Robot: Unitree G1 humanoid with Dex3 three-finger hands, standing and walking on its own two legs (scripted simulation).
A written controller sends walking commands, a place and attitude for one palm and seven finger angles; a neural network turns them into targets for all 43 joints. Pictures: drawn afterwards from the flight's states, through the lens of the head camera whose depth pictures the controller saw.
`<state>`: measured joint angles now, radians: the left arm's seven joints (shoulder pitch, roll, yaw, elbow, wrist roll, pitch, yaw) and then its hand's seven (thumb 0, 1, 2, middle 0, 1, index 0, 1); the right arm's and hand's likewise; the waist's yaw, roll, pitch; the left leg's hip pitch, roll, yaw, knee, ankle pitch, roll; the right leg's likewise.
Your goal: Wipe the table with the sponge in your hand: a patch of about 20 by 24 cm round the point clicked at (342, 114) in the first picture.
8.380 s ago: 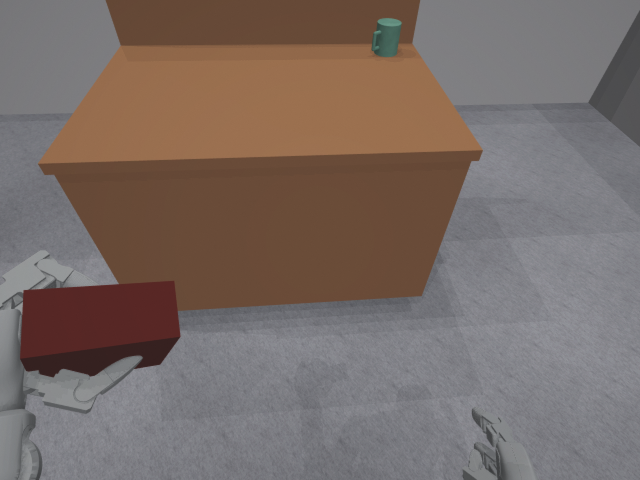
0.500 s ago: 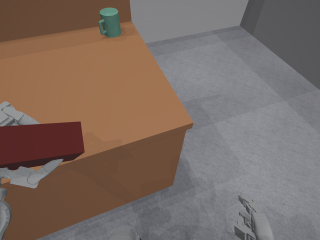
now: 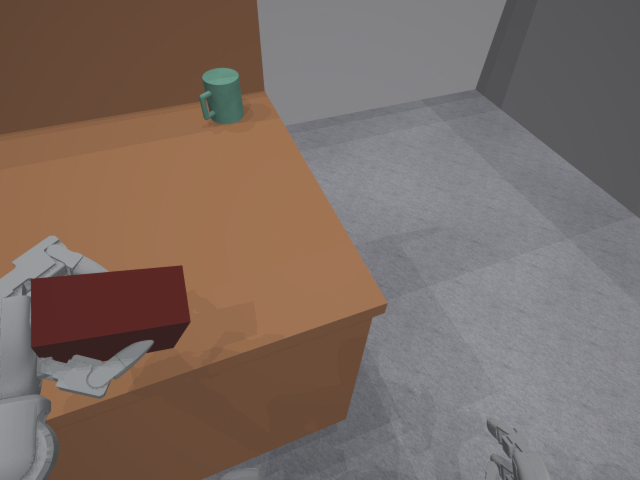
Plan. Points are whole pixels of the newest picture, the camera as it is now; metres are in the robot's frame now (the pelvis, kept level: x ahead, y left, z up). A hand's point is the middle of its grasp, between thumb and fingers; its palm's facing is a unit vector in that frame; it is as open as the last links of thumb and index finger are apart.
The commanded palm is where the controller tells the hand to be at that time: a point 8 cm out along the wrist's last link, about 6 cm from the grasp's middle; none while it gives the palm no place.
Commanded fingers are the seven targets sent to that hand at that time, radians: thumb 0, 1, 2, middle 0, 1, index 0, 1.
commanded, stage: shuffle to correct the standing spot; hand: left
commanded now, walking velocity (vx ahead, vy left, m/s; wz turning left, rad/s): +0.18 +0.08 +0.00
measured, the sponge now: (135, 316) +0.23 +0.20 +0.14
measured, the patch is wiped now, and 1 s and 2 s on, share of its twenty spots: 0.00 0.00 0.00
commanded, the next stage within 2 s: come to a stop and stand still in 0.66 s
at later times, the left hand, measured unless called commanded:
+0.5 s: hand (59, 282) +0.25 +0.27 +0.17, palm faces +0.40 -0.84 -0.35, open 9.3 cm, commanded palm +0.19 +0.32 +0.18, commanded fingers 0.00 0.10 1.30 -1.20 -1.60 -1.20 -1.60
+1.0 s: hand (47, 273) +0.26 +0.28 +0.17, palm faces +0.39 -0.85 -0.34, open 9.3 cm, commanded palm +0.19 +0.33 +0.18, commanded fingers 0.00 0.10 1.30 -1.20 -1.60 -1.20 -1.60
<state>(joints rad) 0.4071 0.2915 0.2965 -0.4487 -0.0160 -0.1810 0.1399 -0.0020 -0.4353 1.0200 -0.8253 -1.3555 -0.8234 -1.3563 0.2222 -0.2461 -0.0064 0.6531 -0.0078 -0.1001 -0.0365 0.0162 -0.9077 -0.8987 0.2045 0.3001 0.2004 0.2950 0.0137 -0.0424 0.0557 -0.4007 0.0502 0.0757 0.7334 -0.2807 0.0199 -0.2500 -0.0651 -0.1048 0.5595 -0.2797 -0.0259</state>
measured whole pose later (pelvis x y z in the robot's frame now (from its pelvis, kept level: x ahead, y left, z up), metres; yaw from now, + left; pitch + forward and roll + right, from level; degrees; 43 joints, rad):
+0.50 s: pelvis +0.03 +0.04 -0.01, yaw +0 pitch -1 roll +1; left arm 0.42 0.33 0.32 -0.50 -0.02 -0.18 0.14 0.00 -0.43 1.02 -0.82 -1.36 -0.82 -1.36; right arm 0.21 -0.21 0.01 0.63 0.00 -0.11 -0.04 0.02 -0.91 -0.90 0.21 0.30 0.20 0.30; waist 0.02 -0.03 0.04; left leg -0.28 0.03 0.04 0.55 -0.24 0.02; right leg -0.27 -0.04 -0.09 0.63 -0.34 -0.02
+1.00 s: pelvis +0.04 +0.04 +0.00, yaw +1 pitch -1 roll -1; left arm 0.41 0.35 0.32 -0.49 -0.04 -0.13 0.13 0.00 -0.43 1.02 -0.82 -1.36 -0.82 -1.36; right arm 0.20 -0.19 0.02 0.61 0.01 -0.09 -0.05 0.02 -0.91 -0.90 0.20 0.30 0.20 0.30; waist -0.01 -0.02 0.02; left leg -0.24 0.02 0.02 0.51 -0.25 0.00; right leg -0.20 0.01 -0.09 0.47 -0.25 -0.03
